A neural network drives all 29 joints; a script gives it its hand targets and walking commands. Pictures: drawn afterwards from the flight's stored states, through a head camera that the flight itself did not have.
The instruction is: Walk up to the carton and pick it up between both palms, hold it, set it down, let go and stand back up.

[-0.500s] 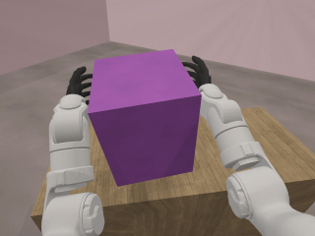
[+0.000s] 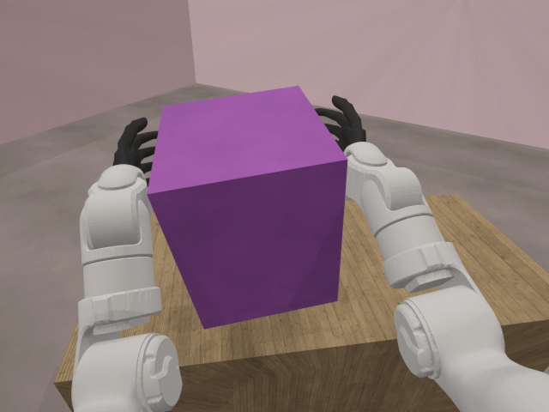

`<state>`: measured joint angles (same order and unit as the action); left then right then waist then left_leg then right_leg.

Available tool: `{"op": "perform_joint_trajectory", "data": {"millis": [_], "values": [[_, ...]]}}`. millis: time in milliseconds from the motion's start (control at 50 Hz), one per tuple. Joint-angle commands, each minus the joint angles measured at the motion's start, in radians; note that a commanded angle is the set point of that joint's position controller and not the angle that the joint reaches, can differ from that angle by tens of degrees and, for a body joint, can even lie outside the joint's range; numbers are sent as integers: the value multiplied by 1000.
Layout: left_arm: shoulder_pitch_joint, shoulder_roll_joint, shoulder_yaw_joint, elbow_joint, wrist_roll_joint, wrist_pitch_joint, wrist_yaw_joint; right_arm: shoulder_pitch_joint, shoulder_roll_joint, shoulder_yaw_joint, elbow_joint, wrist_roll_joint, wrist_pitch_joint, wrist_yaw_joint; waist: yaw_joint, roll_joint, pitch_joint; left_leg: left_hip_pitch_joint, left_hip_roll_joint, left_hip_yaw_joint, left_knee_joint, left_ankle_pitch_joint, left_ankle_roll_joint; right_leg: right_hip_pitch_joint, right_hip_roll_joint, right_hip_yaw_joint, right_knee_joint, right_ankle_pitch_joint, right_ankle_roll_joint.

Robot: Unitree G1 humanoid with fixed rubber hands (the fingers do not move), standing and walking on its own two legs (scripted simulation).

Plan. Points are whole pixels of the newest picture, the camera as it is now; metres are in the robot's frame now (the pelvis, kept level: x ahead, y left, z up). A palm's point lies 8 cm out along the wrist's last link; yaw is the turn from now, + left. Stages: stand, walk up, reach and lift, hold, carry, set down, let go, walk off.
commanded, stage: hold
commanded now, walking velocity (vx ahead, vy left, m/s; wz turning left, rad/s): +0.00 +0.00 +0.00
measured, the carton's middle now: (252, 205) +0.36 +0.00 +0.20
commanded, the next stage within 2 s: none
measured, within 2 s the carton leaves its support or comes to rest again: neither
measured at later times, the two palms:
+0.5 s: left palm (127, 167) +0.36 +0.16 +0.27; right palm (348, 142) +0.37 -0.13 +0.30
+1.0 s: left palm (134, 169) +0.37 +0.15 +0.27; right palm (352, 145) +0.37 -0.14 +0.29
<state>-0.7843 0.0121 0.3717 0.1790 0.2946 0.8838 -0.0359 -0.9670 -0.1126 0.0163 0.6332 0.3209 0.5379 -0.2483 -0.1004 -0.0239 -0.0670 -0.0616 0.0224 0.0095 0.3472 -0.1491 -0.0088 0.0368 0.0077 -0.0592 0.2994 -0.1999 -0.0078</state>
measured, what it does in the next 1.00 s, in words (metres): stands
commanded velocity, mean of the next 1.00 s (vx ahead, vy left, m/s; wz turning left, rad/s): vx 0.00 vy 0.00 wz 0.00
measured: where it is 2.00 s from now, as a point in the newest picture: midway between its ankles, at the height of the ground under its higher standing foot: outside the picture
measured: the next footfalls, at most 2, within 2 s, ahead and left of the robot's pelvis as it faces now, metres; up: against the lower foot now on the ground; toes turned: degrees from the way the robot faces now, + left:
none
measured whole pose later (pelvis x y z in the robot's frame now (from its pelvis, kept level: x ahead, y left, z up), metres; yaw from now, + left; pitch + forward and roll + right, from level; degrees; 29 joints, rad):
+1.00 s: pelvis +0.00 +0.00 +0.00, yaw +0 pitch -6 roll -1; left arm -0.83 0.02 0.37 0.24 0.28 0.89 -0.02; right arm -1.02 -0.14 0.03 0.69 0.34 0.58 -0.26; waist -0.09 0.00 -0.10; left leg -0.10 0.02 0.00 0.36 -0.15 -0.01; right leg -0.01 0.02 -0.03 0.30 -0.20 -0.01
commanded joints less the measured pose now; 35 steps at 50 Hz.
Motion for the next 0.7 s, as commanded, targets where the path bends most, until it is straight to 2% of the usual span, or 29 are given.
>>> {"op": "perform_joint_trajectory", "data": {"millis": [0,40,80,100,140,160,180,200,220,260,300,340,360,400,460,480,500,520,540,580,620,660,680], "values": [[-777,-474,-443,-101,-155,-69,-150,-676,634,258,-240,122,-3,93,-7,53,-318,124,-68,11,-27,183,-22,-30,52,13,-37,218,76],[-803,-491,-464,-114,-175,-74,-148,-705,638,246,-256,116,-9,94,-10,78,-350,121,-63,9,-17,193,-24,-27,54,17,-29,212,68],[-814,-490,-457,-103,-178,-76,-141,-700,634,242,-234,122,-2,97,-7,77,-339,119,-58,4,-22,184,-29,-34,54,17,-30,203,67],[-807,-480,-443,-80,-174,-75,-141,-710,622,235,-221,119,-1,101,-4,59,-327,114,-54,4,-35,173,-26,-30,57,16,-35,178,65],[-795,-462,-411,-49,-158,-73,-141,-699,628,215,-181,111,2,108,8,63,-305,98,-52,11,-49,123,-18,-47,51,18,-44,135,64],[-836,-483,-431,-75,-166,-78,-141,-731,629,222,-195,107,-4,112,13,66,-344,97,-52,22,-47,116,-17,-53,56,7,-36,124,69],[-838,-483,-420,-46,-168,-78,-140,-737,638,222,-191,107,-6,115,15,61,-325,67,-52,12,-48,96,-9,-52,58,15,-38,112,64],[-845,-486,-419,-49,-168,-82,-139,-733,650,214,-175,100,-4,117,6,43,-340,98,-47,15,-49,105,-9,-67,58,11,-41,109,63],[-855,-484,-409,-26,-178,-85,-138,-742,643,214,-165,105,-1,119,22,44,-329,80,-45,15,-51,98,-15,-54,58,13,-40,97,60],[-856,-482,-397,-25,-167,-91,-133,-741,643,224,-152,101,-7,121,27,29,-341,92,-47,11,-51,106,-4,-51,53,23,-43,106,60],[-870,-491,-416,-40,-186,-98,-128,-746,657,230,-162,117,-11,118,25,50,-373,111,-54,9,-28,147,-4,-60,51,25,-39,164,58],[-894,-498,-444,-49,-202,-104,-124,-754,646,226,-177,121,-13,112,3,58,-405,118,-59,4,-17,164,-16,-57,55,23,-30,180,64],[-878,-489,-417,-13,-190,-101,-122,-752,634,216,-157,110,-8,112,21,48,-357,95,-57,11,-31,132,-14,-63,57,13,-40,134,66],[-863,-487,-398,24,-172,-97,-125,-754,634,208,-134,108,-6,111,19,38,-327,79,-59,4,-42,78,0,-66,50,20,-44,110,66],[-846,-491,-394,18,-180,-93,-134,-738,641,213,-120,112,-5,108,14,53,-329,90,-62,15,-26,141,-10,-45,47,29,-39,172,67],[-838,-489,-412,-2,-189,-96,-138,-739,631,216,-152,119,-7,106,7,57,-357,108,-60,15,-20,173,-23,-31,56,25,-27,203,63],[-854,-490,-413,-16,-182,-98,-140,-737,635,218,-140,121,-4,106,13,69,-353,101,-60,8,-20,175,-23,-27,54,26,-36,207,67],[-879,-495,-419,-35,-183,-101,-138,-754,629,213,-151,126,-3,108,2,58,-363,116,-57,10,-18,179,-29,-40,58,17,-33,192,70],[-868,-495,-419,-30,-182,-99,-137,-741,631,226,-155,137,-2,106,11,55,-356,120,-57,6,-7,203,-30,-39,60,20,-31,223,71],[-857,-490,-434,-66,-201,-101,-137,-739,645,231,-183,154,-2,98,5,57,-394,137,-59,0,-1,249,-30,-11,67,19,-21,273,69],[-865,-496,-440,-69,-202,-100,-134,-729,621,229,-189,153,4,94,-2,79,-390,131,-58,-10,9,258,-43,-15,67,24,-18,275,63],[-863,-487,-436,-67,-191,-97,-128,-730,619,233,-185,158,6,93,6,93,-371,122,-58,-4,-9,231,-34,-22,62,26,-25,247,70],[-854,-500,-461,-84,-203,-97,-124,-719,627,234,-195,157,7,95,-4,103,-381,130,-57,-4,-6,248,-49,-29,63,21,-21,248,68]]}}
